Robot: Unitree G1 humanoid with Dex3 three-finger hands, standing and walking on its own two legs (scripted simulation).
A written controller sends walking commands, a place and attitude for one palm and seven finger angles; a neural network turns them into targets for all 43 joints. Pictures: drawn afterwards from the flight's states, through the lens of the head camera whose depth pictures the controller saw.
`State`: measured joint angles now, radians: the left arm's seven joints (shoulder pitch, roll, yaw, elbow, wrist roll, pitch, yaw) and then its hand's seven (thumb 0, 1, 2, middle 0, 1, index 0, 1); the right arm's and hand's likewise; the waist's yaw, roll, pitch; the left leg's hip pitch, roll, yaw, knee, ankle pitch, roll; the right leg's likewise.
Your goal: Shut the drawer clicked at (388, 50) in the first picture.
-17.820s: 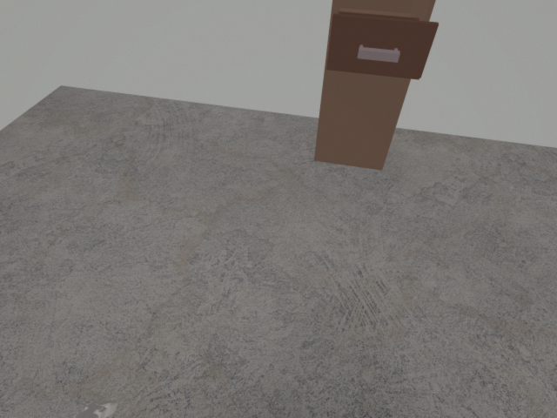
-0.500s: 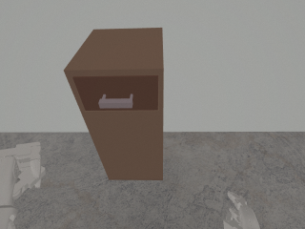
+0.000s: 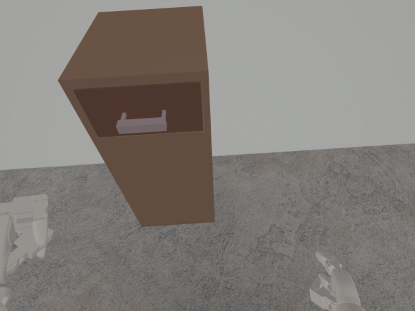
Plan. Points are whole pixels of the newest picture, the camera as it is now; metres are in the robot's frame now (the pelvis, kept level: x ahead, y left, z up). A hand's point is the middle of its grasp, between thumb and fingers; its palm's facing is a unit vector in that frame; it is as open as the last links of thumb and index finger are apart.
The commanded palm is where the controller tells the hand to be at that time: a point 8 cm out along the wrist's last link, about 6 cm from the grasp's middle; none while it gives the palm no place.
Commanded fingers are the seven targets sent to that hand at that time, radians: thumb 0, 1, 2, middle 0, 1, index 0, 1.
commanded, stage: step back with the hand held close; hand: left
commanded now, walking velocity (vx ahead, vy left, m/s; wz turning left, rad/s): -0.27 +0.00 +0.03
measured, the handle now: (143, 120) +0.60 +0.24 +0.00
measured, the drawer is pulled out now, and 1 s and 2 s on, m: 0.00 0.00 0.00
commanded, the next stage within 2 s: stop stepping back and stand still in 0.78 s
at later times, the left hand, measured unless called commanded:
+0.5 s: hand out of the picture +0.09 +0.25 +0.16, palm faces +0.37 -0.81 -0.45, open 3.2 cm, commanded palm +0.04 +0.30 +0.17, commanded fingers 0.00 0.90 0.90 -1.40 -1.60 -1.40 -1.60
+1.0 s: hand out of the picture +0.01 +0.27 +0.16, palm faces +0.40 -0.81 -0.42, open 3.2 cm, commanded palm -0.04 +0.31 +0.17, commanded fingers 0.00 0.90 0.90 -1.40 -1.60 -1.40 -1.60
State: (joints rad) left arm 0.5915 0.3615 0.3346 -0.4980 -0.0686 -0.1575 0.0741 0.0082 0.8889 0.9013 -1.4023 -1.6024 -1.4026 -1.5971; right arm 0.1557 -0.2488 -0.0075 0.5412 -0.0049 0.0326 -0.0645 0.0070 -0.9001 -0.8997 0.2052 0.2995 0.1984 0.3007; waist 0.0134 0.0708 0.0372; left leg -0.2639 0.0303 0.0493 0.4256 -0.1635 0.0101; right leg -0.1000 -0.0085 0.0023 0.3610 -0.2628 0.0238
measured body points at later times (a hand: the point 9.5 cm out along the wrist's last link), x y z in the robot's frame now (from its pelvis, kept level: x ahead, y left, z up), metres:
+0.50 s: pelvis -0.09 +0.02 -0.01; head -0.07 +0.02 +0.44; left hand +0.07 +0.30 +0.18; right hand +0.09 -0.22 -0.09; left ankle +0.04 +0.11 -0.74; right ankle -0.05 -0.13 -0.74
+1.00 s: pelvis -0.17 +0.03 -0.01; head -0.16 +0.04 +0.44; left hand -0.02 +0.32 +0.18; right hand +0.01 -0.19 -0.09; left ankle -0.15 +0.12 -0.74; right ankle -0.22 -0.08 -0.74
